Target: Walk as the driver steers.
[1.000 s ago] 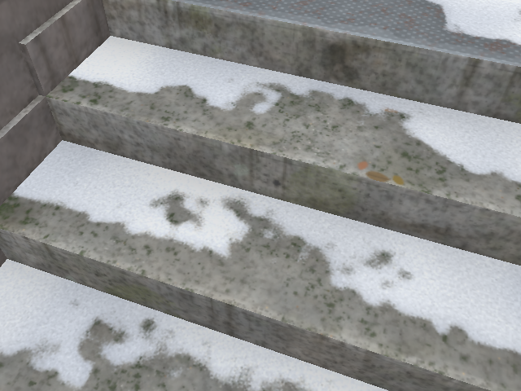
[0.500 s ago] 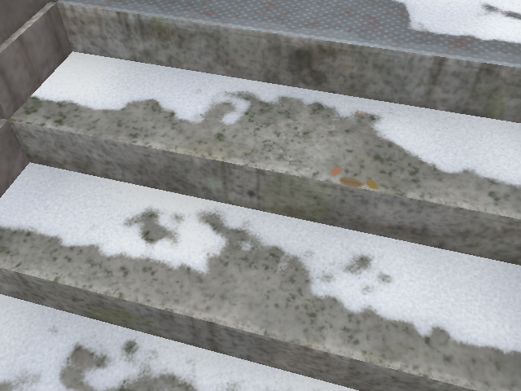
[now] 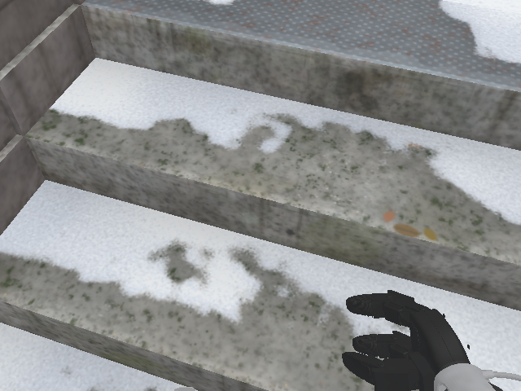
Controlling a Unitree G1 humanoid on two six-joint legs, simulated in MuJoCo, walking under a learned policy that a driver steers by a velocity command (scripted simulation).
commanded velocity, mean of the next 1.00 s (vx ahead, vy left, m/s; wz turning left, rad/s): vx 0.46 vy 0.00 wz -0.53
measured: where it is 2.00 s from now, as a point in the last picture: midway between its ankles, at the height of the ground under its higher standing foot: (336, 190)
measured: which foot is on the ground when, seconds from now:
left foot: down 0.00-0.62, up 0.64-1.00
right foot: down 0.00-0.04, up 0.06-0.58, down 0.60-1.00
